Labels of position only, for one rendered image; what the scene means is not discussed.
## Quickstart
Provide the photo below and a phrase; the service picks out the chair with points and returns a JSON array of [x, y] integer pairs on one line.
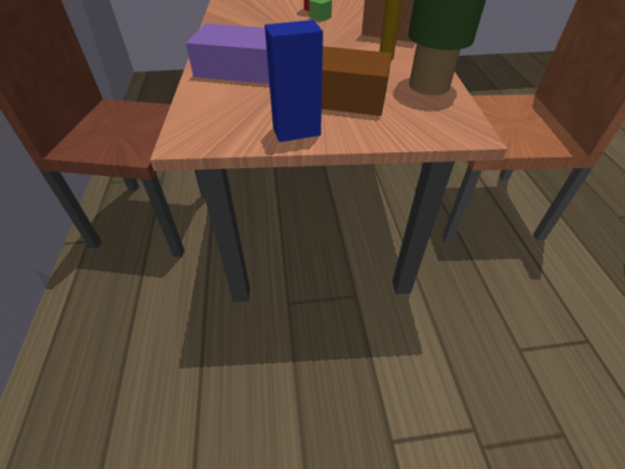
[[577, 108], [50, 97]]

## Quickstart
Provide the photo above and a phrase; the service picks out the potted plant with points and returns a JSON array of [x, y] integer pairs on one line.
[[440, 28]]

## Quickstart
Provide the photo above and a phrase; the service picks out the table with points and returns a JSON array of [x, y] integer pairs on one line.
[[213, 125]]

